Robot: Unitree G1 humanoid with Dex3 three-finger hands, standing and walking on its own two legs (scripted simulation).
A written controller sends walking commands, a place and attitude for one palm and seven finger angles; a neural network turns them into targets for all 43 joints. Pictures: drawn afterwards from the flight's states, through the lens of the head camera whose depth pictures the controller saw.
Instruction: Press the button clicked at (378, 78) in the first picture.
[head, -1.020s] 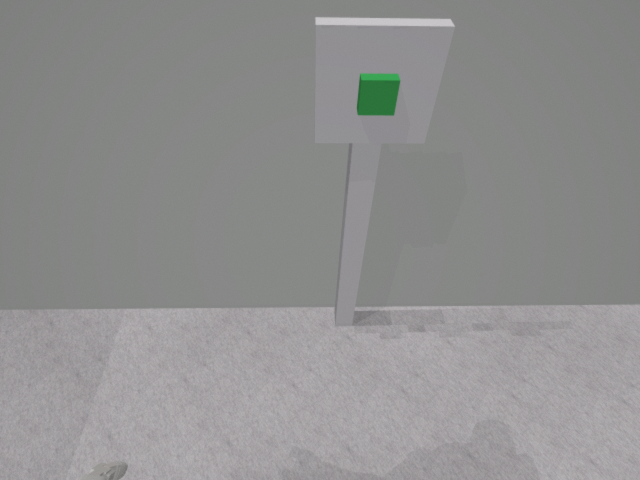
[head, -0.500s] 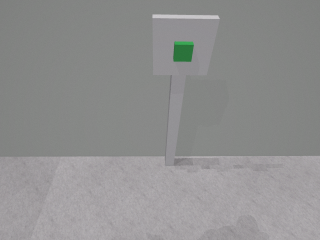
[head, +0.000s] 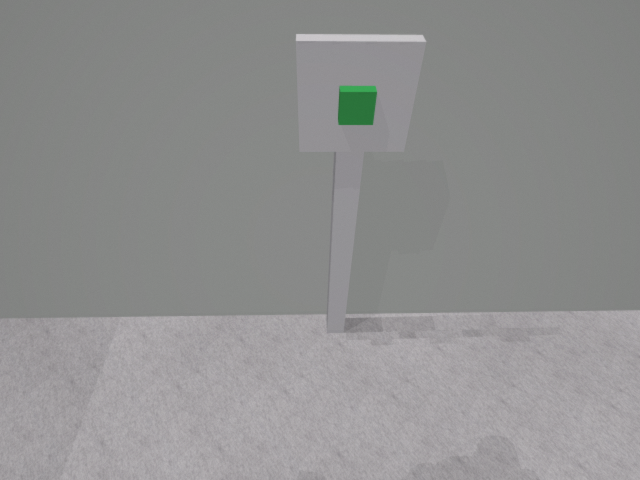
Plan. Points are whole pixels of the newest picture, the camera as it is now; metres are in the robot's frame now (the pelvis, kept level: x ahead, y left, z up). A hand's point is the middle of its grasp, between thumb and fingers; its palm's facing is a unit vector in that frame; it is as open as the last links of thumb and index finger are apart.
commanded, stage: look at it before walking up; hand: left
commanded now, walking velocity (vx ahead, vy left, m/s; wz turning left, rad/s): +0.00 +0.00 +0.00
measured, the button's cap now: (356, 104) +0.71 -0.02 +0.13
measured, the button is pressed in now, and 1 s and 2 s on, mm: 0 0 0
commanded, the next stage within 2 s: take the last steps up to it in 0.44 s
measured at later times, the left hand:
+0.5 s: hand out of the picture +0.06 +0.24 -0.16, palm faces -0.01 -0.95 -0.31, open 7.4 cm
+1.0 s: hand out of the picture +0.03 +0.14 -0.18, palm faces +0.04 -0.98 -0.19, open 7.3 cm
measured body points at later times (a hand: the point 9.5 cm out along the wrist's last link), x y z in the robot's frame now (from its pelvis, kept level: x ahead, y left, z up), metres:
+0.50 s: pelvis +0.00 +0.00 +0.00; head +0.01 +0.00 +0.45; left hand +0.06 +0.29 -0.14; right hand +0.07 -0.29 -0.14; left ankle -0.01 +0.13 -0.75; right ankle -0.01 -0.11 -0.75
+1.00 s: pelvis +0.07 -0.04 -0.01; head +0.08 -0.04 +0.44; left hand +0.03 +0.19 -0.17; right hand +0.03 -0.27 -0.17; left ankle +0.01 +0.10 -0.69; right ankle +0.01 -0.11 -0.75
